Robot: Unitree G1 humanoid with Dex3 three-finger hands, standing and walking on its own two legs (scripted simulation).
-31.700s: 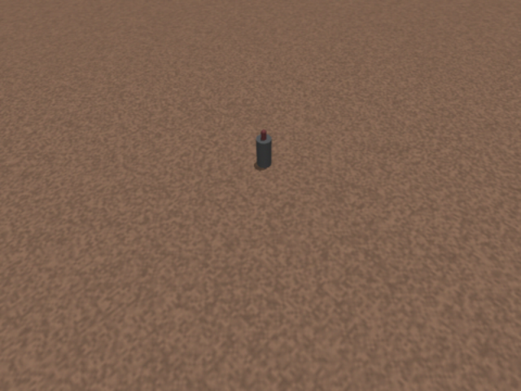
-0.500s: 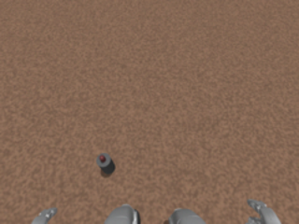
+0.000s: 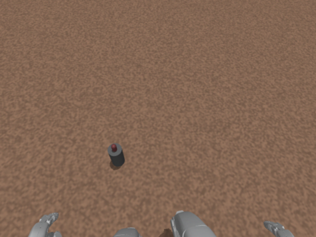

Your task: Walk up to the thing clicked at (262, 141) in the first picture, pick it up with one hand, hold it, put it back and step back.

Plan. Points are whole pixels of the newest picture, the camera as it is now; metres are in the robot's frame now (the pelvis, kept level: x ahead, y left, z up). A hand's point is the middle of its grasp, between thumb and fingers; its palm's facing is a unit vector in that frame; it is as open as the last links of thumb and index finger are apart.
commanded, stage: step back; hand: left
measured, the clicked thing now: (116, 153) +0.59 +0.23 -0.65
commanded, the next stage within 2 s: none
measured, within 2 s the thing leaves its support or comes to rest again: neither
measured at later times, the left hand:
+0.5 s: hand out of the picture -0.05 +0.24 -0.14, palm faces -0.03 -0.90 -0.43, open 7.4 cm
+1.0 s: hand out of the picture -0.27 +0.20 -0.14, palm faces -0.04 -0.91 -0.42, open 7.4 cm
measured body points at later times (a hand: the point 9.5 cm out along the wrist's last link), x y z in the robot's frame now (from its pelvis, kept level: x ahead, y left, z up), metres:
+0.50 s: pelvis -0.16 -0.03 -0.01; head -0.11 -0.04 +0.44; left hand -0.05 +0.28 -0.11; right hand -0.08 -0.35 -0.13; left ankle -0.17 +0.09 -0.70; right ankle -0.12 -0.15 -0.73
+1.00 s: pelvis -0.34 -0.07 -0.01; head -0.30 -0.09 +0.44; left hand -0.27 +0.24 -0.12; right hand -0.22 -0.39 -0.13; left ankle -0.27 +0.08 -0.67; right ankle -0.34 -0.18 -0.73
